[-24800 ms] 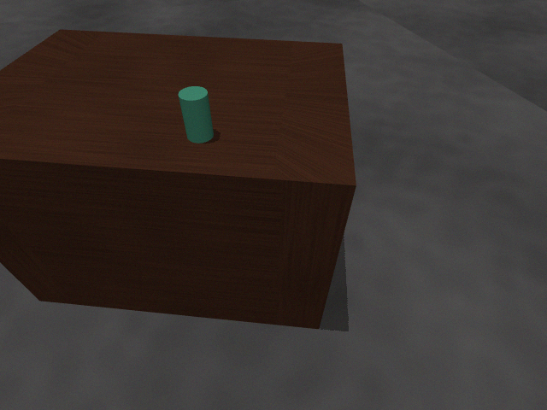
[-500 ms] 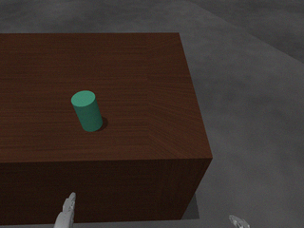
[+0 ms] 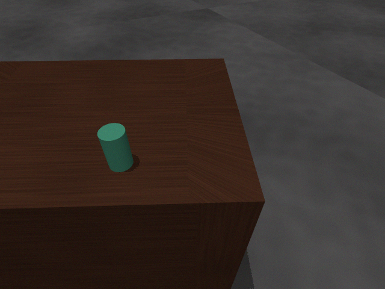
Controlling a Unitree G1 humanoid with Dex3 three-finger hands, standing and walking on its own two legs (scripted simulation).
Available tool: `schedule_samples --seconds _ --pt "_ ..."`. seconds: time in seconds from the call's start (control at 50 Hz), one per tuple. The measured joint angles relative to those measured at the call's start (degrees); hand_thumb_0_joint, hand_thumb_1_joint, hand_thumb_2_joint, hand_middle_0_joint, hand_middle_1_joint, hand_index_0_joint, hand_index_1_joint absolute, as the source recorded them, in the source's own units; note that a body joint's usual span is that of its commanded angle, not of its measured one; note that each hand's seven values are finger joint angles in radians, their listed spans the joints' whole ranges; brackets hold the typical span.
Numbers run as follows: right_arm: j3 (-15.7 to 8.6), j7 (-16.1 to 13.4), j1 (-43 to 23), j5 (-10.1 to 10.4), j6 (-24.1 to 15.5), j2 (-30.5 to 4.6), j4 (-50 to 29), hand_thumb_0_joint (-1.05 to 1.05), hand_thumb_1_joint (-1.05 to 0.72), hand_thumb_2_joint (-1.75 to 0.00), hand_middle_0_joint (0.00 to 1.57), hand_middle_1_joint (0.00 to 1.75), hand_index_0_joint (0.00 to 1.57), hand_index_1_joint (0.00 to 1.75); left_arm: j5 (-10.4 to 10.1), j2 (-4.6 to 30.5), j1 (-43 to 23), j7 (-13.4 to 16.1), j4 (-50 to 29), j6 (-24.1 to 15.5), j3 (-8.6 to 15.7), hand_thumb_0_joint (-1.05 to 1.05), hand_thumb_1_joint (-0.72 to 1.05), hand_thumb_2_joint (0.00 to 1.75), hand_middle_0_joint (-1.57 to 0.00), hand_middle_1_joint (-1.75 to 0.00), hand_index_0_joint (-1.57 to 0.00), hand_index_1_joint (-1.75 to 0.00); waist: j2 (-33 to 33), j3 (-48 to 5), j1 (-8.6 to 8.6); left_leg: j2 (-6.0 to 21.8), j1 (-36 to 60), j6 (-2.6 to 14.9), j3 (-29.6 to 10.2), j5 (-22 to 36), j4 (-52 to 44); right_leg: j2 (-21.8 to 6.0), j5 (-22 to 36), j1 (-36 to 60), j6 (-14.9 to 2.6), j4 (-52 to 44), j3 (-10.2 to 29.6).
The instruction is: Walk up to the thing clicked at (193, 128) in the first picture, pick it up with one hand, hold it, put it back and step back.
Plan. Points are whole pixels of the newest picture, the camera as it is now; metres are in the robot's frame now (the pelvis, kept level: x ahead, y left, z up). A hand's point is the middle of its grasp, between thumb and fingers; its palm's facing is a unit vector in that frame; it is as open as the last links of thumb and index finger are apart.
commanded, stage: home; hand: left
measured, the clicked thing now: (116, 148) +0.48 +0.21 +0.03
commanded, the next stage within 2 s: stand in 1.42 s
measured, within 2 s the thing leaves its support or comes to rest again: neither
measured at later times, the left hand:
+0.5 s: hand out of the picture +0.03 +0.27 -0.15, palm faces -0.07 -0.93 -0.36, open 17.7 cm
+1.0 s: hand out of the picture +0.08 +0.26 -0.15, palm faces -0.05 -0.93 -0.36, open 17.6 cm
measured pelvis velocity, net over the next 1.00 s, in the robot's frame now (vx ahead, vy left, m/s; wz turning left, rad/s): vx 0.00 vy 0.00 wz -0.01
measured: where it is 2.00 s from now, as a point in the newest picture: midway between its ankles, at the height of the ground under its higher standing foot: outside the picture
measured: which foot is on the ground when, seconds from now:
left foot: down 0.00-1.00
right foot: down 0.00-1.00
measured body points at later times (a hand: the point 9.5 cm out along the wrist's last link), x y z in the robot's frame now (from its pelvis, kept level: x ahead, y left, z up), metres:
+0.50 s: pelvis -0.01 +0.01 +0.01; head -0.01 +0.01 +0.45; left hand +0.03 +0.31 -0.13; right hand +0.03 -0.29 -0.13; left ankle +0.03 +0.13 -0.74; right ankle -0.02 -0.14 -0.74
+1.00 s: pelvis +0.00 +0.00 +0.01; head +0.01 +0.00 +0.46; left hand +0.08 +0.31 -0.12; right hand +0.08 -0.30 -0.13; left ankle +0.03 +0.13 -0.74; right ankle -0.02 -0.14 -0.74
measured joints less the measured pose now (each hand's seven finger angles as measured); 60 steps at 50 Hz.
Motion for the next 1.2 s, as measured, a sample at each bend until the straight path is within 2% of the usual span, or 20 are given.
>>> schedule_samples --seconds 0.12,0.3,0.9,1.2 --pt "0.7 0.1 0.1 0.2 0.1 -0.1 4.4 0.01 -0.90 -0.90 0.20 0.30 0.20 0.30 -0.3 0.1 -0.5 -0.5 4.4 0.5 -0.6 0.00 -0.59 0.02 -0.05 -0.04 -0.05 -0.04 -0.2 0.4 0.13 -0.3 1.3 0.31 0.3 2.0 -2.7 -0.3 1.9 1.0 0.31 -2.3 0.3" --pt "1.1 0.3 0.3 0.2 0.0 0.7 7.1 0.01 -0.90 -0.90 0.20 0.30 0.20 0.30 -0.3 -0.8 -0.9 -1.0 7.2 0.5 -0.7 0.00 -0.59 0.02 -0.05 -0.04 -0.05 -0.04 -0.4 0.4 -0.06 -0.6 1.0 0.60 0.5 3.8 -4.7 -0.6 3.5 0.5 0.50 -3.9 0.4" --pt "1.5 -0.5 -3.8 0.9 -0.7 0.2 7.1 0.01 -0.90 -0.90 0.20 0.30 0.20 0.30 -0.8 -1.7 -5.2 -0.8 7.8 0.5 0.0 0.00 -0.57 0.04 -0.05 -0.04 -0.05 -0.05 -0.5 1.2 -0.08 -0.4 3.2 0.22 0.6 3.0 -6.2 -0.4 3.2 3.0 0.42 -6.2 0.4" --pt "1.3 -0.5 -3.5 0.9 -0.6 0.3 7.9 0.01 -0.90 -0.90 0.20 0.30 0.20 0.30 -0.8 -1.6 -5.5 -0.9 7.9 0.6 0.5 0.00 -0.56 0.04 -0.05 -0.04 -0.06 -0.05 -0.7 1.9 -0.26 -0.2 3.8 0.04 0.7 2.6 -6.7 -0.2 3.2 3.8 0.29 -7.3 0.4"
